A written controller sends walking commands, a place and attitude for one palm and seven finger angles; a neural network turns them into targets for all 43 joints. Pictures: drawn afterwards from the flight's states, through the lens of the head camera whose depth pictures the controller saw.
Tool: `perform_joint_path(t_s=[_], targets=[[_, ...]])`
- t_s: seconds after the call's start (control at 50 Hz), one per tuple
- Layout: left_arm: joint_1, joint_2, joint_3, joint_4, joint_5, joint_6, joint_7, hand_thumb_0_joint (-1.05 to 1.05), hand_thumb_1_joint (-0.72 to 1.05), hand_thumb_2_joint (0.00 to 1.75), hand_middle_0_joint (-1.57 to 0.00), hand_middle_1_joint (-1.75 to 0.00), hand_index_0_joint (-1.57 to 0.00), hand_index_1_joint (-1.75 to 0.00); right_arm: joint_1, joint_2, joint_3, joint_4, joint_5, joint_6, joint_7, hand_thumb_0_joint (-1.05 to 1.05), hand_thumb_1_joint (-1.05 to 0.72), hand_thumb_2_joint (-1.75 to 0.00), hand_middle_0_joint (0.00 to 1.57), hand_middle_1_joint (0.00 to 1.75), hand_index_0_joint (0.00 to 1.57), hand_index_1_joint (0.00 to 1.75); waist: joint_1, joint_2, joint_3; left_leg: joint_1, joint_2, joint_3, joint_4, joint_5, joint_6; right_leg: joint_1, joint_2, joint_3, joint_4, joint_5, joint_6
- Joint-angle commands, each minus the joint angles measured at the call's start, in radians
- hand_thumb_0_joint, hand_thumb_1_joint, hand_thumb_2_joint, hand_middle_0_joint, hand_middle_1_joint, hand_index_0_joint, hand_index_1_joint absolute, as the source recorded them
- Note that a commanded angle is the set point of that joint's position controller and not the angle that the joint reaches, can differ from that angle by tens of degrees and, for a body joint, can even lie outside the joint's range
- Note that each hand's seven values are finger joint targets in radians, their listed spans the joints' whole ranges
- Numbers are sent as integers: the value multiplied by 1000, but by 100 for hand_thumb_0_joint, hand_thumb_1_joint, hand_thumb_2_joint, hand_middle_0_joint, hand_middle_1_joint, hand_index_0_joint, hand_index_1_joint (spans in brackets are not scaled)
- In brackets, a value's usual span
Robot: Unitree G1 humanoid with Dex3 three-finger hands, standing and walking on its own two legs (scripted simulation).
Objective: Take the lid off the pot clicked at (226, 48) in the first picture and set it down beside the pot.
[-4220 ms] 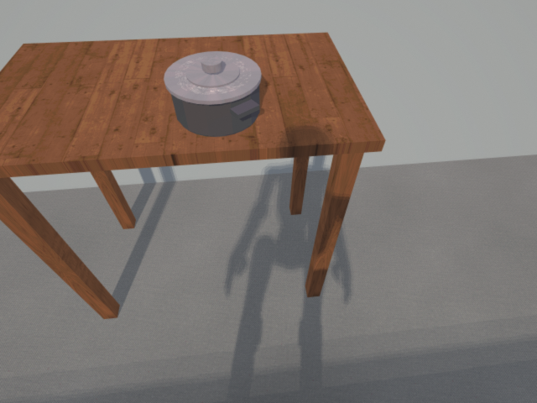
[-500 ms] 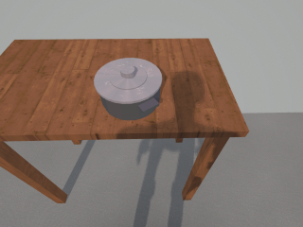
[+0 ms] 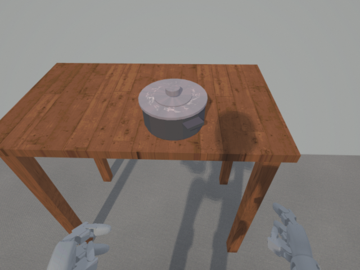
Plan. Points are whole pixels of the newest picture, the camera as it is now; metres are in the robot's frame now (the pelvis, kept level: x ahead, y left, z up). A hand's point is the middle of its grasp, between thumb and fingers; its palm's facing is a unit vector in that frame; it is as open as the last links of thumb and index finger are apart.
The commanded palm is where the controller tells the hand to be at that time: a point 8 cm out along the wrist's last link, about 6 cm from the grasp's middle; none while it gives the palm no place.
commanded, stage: lift the closed hand beside the body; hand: left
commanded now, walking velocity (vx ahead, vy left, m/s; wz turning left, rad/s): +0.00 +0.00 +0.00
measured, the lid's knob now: (172, 89) +0.53 +0.08 +0.15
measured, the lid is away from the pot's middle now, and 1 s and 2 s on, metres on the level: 0.00 0.00 0.00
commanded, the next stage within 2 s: raise the hand higher, near the body in 0.24 s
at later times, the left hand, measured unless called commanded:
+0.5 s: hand (31, 245) +0.13 +0.26 +0.10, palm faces +0.29 -0.87 -0.39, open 3.1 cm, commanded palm +0.07 +0.29 +0.13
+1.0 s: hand (27, 207) +0.16 +0.26 +0.17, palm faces +0.37 -0.83 -0.40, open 3.1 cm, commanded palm +0.10 +0.29 +0.19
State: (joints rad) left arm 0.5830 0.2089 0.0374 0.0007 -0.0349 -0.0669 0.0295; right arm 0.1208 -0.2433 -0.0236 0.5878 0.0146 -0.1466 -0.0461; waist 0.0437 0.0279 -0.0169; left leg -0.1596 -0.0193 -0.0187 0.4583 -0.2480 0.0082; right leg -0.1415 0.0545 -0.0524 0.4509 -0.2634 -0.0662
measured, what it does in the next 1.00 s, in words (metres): stands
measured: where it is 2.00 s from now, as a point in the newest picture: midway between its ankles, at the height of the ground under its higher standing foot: outside the picture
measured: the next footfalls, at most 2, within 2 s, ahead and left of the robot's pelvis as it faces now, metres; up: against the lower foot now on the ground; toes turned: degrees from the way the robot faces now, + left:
none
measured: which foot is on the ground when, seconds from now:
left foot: down 0.00-1.00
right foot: down 0.00-1.00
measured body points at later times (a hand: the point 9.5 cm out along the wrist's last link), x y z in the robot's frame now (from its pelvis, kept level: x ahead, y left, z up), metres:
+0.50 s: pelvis -0.02 +0.04 +0.00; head -0.05 +0.03 +0.45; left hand +0.11 +0.31 +0.13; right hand +0.15 -0.17 -0.08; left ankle +0.00 +0.12 -0.74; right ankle -0.01 -0.07 -0.74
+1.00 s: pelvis -0.01 +0.03 +0.00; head -0.03 +0.01 +0.45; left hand +0.13 +0.30 +0.19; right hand +0.20 -0.18 -0.06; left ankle +0.00 +0.12 -0.74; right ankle -0.01 -0.07 -0.74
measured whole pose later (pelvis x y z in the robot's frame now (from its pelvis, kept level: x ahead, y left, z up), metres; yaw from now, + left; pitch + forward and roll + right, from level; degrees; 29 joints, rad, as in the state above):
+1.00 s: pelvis -0.01 +0.03 +0.00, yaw -1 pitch -6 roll -1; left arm 0.57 0.34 0.28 -0.56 -0.05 -0.13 0.08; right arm 0.19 -0.22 0.04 0.61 -0.01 -0.18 -0.04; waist 0.09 0.05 0.05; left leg -0.10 -0.03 0.00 0.43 -0.23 0.04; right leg -0.06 0.04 -0.03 0.38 -0.21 -0.04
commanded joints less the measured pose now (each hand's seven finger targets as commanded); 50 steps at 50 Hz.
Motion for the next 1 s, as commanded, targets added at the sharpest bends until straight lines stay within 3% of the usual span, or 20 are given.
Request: perform_joint_path(t_s=[0.0, 0.04, 0.1, 0.16, 0.22, 0.26, 0.32, 0.36, 0.4, 0.42, 0.46, 0.48, 0.54, 0.62, 0.7, 0.76, 0.82, 0.84, 0.96, 0.98], targets=[[-153, 142, 94, -314, -20, -83, 38, 0, 90, 90, -108, -126, -108, -126, -55, -54, 2, -163, -2, -36, -27, 0, -90, -90, 20, 30, 20, 30, -37, 56, 85, 66, -7, 46, -46, -16, 35, -152, -91, 98, -239, -118, 63], [-99, 121, 70, -367, -19, -86, 35, 0, 90, 90, -117, -136, -117, -136, -45, -60, 5, -180, -7, -46, -28, 0, -90, -90, 20, 30, 20, 30, -24, 78, 49, 87, -8, 40, -57, -30, 36, -125, -87, 88, -236, -142, 57], [-33, 153, 110, -441, -17, -92, 39, 0, 90, 90, -130, -150, -130, -150, -50, -66, 6, -191, -11, -55, -26, 0, -90, -90, 20, 30, 20, 30, -7, 25, 24, 81, 0, 21, -78, -28, 36, -87, -75, 64, -221, -131, 53], [21, 213, 202, -440, -14, -86, 50, 0, 90, 90, -130, -150, -130, -150, -63, -66, 6, -179, -14, -55, -22, 0, -90, -90, 20, 30, 20, 30, 11, 22, 51, 54, 8, 7, -96, -18, 30, -72, -65, 52, -210, -105, 50], [26, 202, 212, -491, -13, -89, 50, 0, 90, 90, -130, -150, -130, -150, -70, -58, 13, -178, -14, -54, -24, 0, -90, -90, 20, 30, 20, 30, 19, 24, 72, 36, 16, -12, -124, 1, 29, -38, -58, 42, -185, -56, 43], [31, 237, 247, -555, -8, -95, 55, 0, 90, 90, -130, -150, -130, -150, -84, -62, 14, -180, -13, -67, -19, 0, -90, -90, 20, 30, 20, 30, 27, 41, 56, 41, 20, -22, -126, 6, 25, -30, -52, 41, -174, -41, 42], [54, 232, 254, -626, -3, -100, 60, 0, 90, 90, -130, -150, -130, -150, -76, -62, 16, -176, -12, -83, -19, 0, -90, -90, 20, 30, 20, 30, 33, 52, 42, 40, 30, -40, -142, 12, 23, -1, -49, 37, -151, -16, 40], [114, 196, 231, -593, 3, -95, 56, 0, 90, 90, -130, -150, -130, -150, -77, -64, 11, -163, -13, -94, -9, 0, -90, -90, 20, 30, 20, 30, 33, 16, 45, 31, 35, -49, -146, 23, 20, 0, -40, 27, -130, 4, 41], [99, 156, 180, -599, 8, -98, 48, 0, 90, 90, -130, -150, -130, -150, -64, -70, 9, -155, -10, -96, -4, 0, -90, -90, 20, 30, 20, 30, 21, -23, 71, 25, 44, -65, -159, -2, 22, -13, -41, 23, -115, 6, 44], [78, 172, 194, -606, 11, -99, 51, 0, 90, 90, -130, -150, -130, -150, -64, -76, 7, -152, -9, -98, -6, 0, -90, -90, 20, 30, 20, 30, 22, -15, 86, 9, 45, -68, -167, -32, 23, -16, -41, 27, -114, -5, 45], [52, 244, 262, -673, 12, -109, 68, 0, 90, 90, -130, -150, -130, -150, -68, -83, 7, -155, -8, -111, -8, 0, -90, -90, 20, 30, 20, 30, 33, 25, 46, 8, 44, -72, -168, -45, 18, 8, -35, 35, -107, 0, 45], [36, 251, 265, -720, 16, -118, 74, 0, 90, 90, -130, -150, -130, -150, -61, -81, 11, -160, -9, -118, -10, 0, -90, -90, 20, 30, 20, 30, 35, 51, 26, 7, 49, -84, -176, -57, 14, 27, -37, 36, -97, 7, 44], [79, 228, 259, -711, 14, -115, 83, 0, 90, 90, -130, -150, -130, -150, -53, -71, 13, -148, -10, -123, -14, 0, -90, -90, 20, 30, 20, 30, 40, 19, 35, 12, 52, -85, -171, -17, 8, 24, -35, 37, -94, 29, 41], [62, 197, 231, -725, 13, -120, 73, 0, 90, 90, -130, -150, -130, -150, -50, -75, 11, -146, -7, -122, -5, 0, -90, -90, 20, 30, 20, 30, 30, 38, 77, 8, 55, -81, -169, 9, 2, 6, -34, 35, -91, 47, 39], [18, 253, 290, -775, 8, -126, 81, 0, 90, 90, -130, -150, -130, -150, -47, -77, 12, -150, -8, -120, -6, 0, -90, -90, 20, 30, 20, 30, 37, 77, 38, 22, 52, -66, -149, 54, -1, 30, -33, 45, -99, 74, 38], [25, 277, 332, -768, 0, -121, 86, 0, 90, 90, -130, -150, -130, -150, -55, -76, 12, -147, -13, -114, -5, 0, -90, -90, 20, 30, 20, 30, 43, 40, 37, 35, 43, -49, -129, 107, -1, 22, -25, 47, -123, 91, 37], [-9, 244, 307, -749, -7, -123, 76, 0, 90, 90, -130, -150, -130, -150, -53, -72, 15, -142, -12, -100, -4, 0, -90, -90, 20, 30, 20, 30, 32, 33, 62, 44, 40, -38, -126, 112, 4, 7, -35, 46, -135, 80, 38], [-32, 238, 298, -759, -8, -124, 72, 0, 90, 90, -130, -150, -130, -150, -52, -75, 17, -142, -12, -97, -3, 0, -90, -90, 20, 30, 20, 30, 31, 60, 60, 50, 40, -38, -126, 116, 5, 8, -36, 48, -135, 83, 38], [-82, 313, 387, -780, -25, -128, 84, 0, 90, 90, -130, -150, -130, -150, -67, -79, 16, -136, -17, -89, -9, 0, -90, -90, 20, 30, 20, 30, 41, 14, 4, 88, 28, -16, -100, 165, 12, 21, -36, 62, -174, 123, 44], [-97, 299, 377, -784, -24, -135, 83, 0, 90, 90, -130, -150, -130, -150, -66, -73, 18, -135, -19, -88, -11, 0, -90, -90, 20, 30, 20, 30, 37, 22, -5, 92, 25, -11, -98, 173, 14, 31, -44, 60, -172, 131, 44]])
